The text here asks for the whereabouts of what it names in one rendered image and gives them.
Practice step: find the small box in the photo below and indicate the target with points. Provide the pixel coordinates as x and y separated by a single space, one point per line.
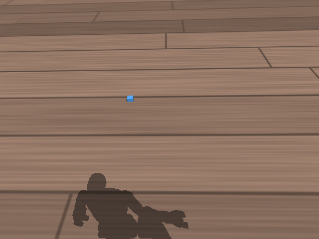
130 98

